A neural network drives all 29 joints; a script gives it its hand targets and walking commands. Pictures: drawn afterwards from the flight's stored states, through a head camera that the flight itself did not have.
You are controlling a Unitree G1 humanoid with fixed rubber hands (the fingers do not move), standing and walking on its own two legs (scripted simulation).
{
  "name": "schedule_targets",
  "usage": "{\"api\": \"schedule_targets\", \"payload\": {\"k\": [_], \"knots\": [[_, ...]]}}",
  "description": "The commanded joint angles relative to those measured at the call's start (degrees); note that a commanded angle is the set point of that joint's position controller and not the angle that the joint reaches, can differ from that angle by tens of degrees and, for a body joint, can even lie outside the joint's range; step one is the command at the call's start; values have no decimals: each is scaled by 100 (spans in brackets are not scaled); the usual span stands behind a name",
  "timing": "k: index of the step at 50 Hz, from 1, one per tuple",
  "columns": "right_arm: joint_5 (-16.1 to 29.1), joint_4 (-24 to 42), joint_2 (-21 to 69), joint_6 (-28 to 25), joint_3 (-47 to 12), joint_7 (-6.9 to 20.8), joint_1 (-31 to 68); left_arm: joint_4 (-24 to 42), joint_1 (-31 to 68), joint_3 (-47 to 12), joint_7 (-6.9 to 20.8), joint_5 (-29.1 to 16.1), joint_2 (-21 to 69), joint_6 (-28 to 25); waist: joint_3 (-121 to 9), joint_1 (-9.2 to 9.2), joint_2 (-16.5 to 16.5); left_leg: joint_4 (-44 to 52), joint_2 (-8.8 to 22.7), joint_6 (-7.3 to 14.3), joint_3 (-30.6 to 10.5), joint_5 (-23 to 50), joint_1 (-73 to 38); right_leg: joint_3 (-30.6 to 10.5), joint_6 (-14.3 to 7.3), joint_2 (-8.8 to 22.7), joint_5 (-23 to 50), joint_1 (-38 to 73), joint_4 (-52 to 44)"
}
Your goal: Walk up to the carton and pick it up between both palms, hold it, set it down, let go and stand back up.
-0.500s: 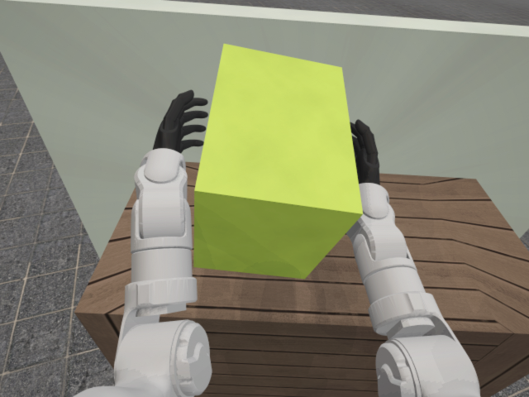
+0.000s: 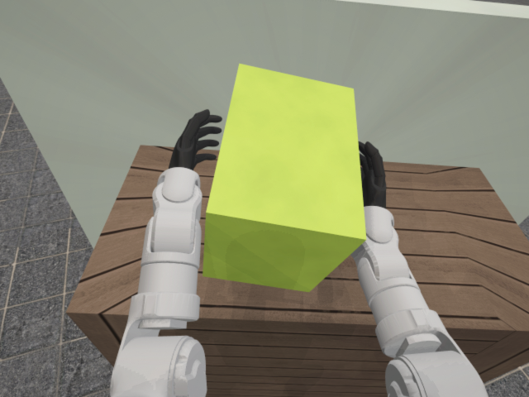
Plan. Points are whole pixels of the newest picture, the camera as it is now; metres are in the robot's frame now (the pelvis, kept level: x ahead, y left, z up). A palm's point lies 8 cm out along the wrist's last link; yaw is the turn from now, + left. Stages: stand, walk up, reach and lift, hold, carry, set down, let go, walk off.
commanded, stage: set down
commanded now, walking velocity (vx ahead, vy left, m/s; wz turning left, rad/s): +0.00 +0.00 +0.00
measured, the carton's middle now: (276, 184) +0.40 -0.03 +0.11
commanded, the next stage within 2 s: none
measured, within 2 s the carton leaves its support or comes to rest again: neither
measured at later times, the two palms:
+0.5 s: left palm (193, 168) +0.40 +0.10 +0.14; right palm (369, 203) +0.35 -0.17 +0.12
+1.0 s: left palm (200, 175) +0.42 +0.09 +0.11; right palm (367, 212) +0.35 -0.17 +0.09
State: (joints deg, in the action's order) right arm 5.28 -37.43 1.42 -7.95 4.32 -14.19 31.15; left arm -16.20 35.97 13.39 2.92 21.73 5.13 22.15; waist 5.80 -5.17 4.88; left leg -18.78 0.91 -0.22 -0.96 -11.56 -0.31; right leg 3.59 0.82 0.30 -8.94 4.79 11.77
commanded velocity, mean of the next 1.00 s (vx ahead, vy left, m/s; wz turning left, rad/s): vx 0.00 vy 0.00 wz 0.00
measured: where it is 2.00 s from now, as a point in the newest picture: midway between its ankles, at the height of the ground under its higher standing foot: outside the picture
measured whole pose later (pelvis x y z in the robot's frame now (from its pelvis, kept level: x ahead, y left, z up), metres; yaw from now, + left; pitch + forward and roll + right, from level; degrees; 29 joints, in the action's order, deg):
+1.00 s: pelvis +0.00 +0.01 +0.00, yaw -1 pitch -1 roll -1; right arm -11.2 -49.0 7.7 -13.3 23.4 -11.6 35.0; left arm -46.3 44.8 21.0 3.5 22.1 2.9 5.8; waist 1.7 -5.5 3.8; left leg -18.1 0.7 0.3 0.2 -10.8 6.1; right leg 2.6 1.2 0.6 -7.8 -2.0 11.3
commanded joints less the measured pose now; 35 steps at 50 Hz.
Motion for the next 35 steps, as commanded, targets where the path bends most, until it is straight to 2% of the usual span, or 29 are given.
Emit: {"api": "schedule_targets", "payload": {"k": [1,2,3,5,6,7,8,9,10,11,13,15,16,17,18,19,20,21,22,24,25,26,28,29,30,31,32,34,35], "knots": [[-379,1425,2467,-388,-1821,734,4048,-363,2492,-2138,784,-422,2811,-313,-2092,88,-488,65,-247,-126,432,1953,-592,450,171,-240,2006,303,165],[-435,1316,2436,-412,-1783,758,3958,-353,2525,-2084,777,-382,2835,-299,-2117,-6,-393,99,-202,-137,474,2006,-661,491,172,-288,1902,331,106],[-451,1220,2376,-411,-1574,776,3987,-487,2459,-1981,792,-331,2868,-301,-2014,10,-522,73,-219,-195,521,1930,-643,494,159,-293,1800,277,115],[-482,1488,2486,-493,-1661,802,4408,-619,2578,-1994,784,-419,2913,-413,-2274,30,-338,13,-239,-134,499,1965,-546,534,184,-284,2025,325,194],[-467,1476,2477,-552,-1761,778,4253,-381,2791,-2261,753,-500,3067,-483,-2588,-51,-454,-25,-202,-172,477,2339,-765,532,208,-336,2175,283,215],[-542,1466,2585,-544,-1759,751,4171,-467,2683,-2182,731,-525,2920,-524,-2646,37,-431,-84,-208,-166,477,2473,-714,464,173,-285,2321,447,199],[-533,1245,2537,-526,-1624,738,4037,-557,2662,-2190,752,-485,2970,-541,-2563,-125,-569,-97,-250,-200,479,2280,-700,451,195,-294,2358,367,212],[-631,1102,2546,-515,-1557,757,4006,-730,2717,-2109,761,-527,2940,-597,-2541,-193,-454,-77,-200,-185,447,2254,-664,487,175,-271,2360,303,235],[-716,971,2528,-513,-1425,766,4086,-829,2837,-2053,776,-455,2947,-638,-2419,-187,-511,-28,-214,-211,438,1974,-561,508,157,-262,2028,155,202],[-793,938,2557,-477,-1375,783,4111,-1037,2875,-1836,776,-432,2863,-634,-2274,-79,-360,51,-211,-134,468,1692,-455,466,178,-243,1922,304,189],[-828,847,2530,-480,-1218,792,4242,-1074,2936,-1882,814,-410,2941,-664,-2302,-66,-558,187,-246,-108,516,1638,-494,475,179,-233,1765,208,126],[-815,895,2617,-575,-1282,823,4236,-1115,2980,-1795,765,-344,2929,-772,-2500,-4,-551,94,-202,-143,514,1989,-565,480,172,-295,1914,235,158],[-826,822,2673,-610,-1299,833,4223,-1126,3088,-1800,734,-426,2991,-840,-2633,-41,-434,7,-166,-152,477,2091,-639,482,168,-310,2035,270,192],[-875,690,2766,-611,-1173,828,4208,-1119,3248,-1897,745,-479,3025,-903,-2701,-101,-585,-16,-211,-173,533,2081,-587,442,176,-263,2147,235,200],[-899,847,2743,-633,-1188,833,4349,-1300,3198,-1811,742,-489,3013,-928,-2788,-37,-554,13,-221,-149,524,1973,-468,452,162,-269,2045,228,222],[-951,701,2700,-625,-1083,879,4319,-1304,3224,-1765,726,-457,3000,-952,-2729,-71,-490,45,-227,-182,520,1820,-407,463,163,-275,1984,223,232],[-1009,577,2709,-616,-1024,846,4176,-1593,3069,-1530,748,-320,2853,-981,-2378,22,-518,129,-224,-121,534,1636,-323,414,179,-238,1985,238,183],[-1060,381,2709,-547,-893,879,4073,-1774,3105,-1385,795,-252,2850,-944,-2191,-55,-477,229,-219,-115,595,1268,-302,417,198,-242,1692,261,117],[-1107,383,2781,-568,-775,880,4190,-1735,3138,-1415,817,-254,2895,-987,-2273,16,-472,275,-252,-104,612,1212,-198,424,193,-205,1643,298,181],[-1255,452,2855,-682,-744,908,4297,-1776,3275,-1469,802,-341,2971,-1097,-2534,-99,-440,186,-203,-137,578,1614,-389,569,210,-279,1961,304,204],[-1199,443,2761,-744,-769,910,4356,-1756,3321,-1528,771,-338,3010,-1171,-2668,-30,-533,117,-210,-176,584,1844,-414,480,164,-287,1998,212,253],[-1284,306,2882,-747,-717,896,4234,-1852,3145,-1466,748,-252,3046,-1199,-2589,-81,-557,51,-196,-185,570,2099,-501,493,144,-269,2079,211,214],[-1293,26,2824,-724,-691,904,4043,-2038,3272,-1324,759,-215,2902,-1256,-2468,-28,-677,108,-212,-183,646,1865,-431,485,132,-235,1998,199,176],[-1350,60,2790,-713,-603,903,4116,-2196,3253,-1113,792,-164,2793,-1262,-2317,29,-465,172,-234,-89,665,1507,-191,423,200,-225,2029,291,186],[-1328,130,2916,-711,-591,907,4174,-2234,3135,-1131,795,-176,2815,-1264,-2338,133,-472,227,-273,-65,681,1400,-76,408,215,-191,2014,422,234],[-1423,278,3025,-770,-610,907,4198,-2145,3261,-1149,773,-248,2897,-1349,-2709,140,-363,189,-259,-70,666,1649,-49,382,215,-225,2364,538,293],[-1398,182,2924,-785,-618,910,4241,-2259,3246,-1203,777,-206,2946,-1375,-2541,-42,-434,208,-211,-79,595,1622,-64,411,193,-227,2296,464,238],[-1440,185,3027,-855,-606,924,4275,-2198,3361,-1315,733,-273,3035,-1523,-2805,-93,-650,60,-199,-146,587,1969,-245,470,201,-262,2389,271,276],[-1526,130,3011,-896,-527,915,4333,-2197,3517,-1284,719,-292,2946,-1571,-2970,-57,-571,5,-212,-152,581,2028,-300,414,224,-258,2478,316,299]]}}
